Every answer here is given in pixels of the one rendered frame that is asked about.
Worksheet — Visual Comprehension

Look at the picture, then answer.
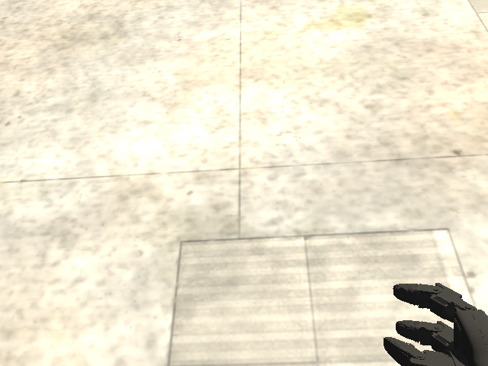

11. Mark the right robot hand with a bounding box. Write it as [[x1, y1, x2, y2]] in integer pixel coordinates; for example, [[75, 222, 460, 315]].
[[384, 283, 488, 366]]

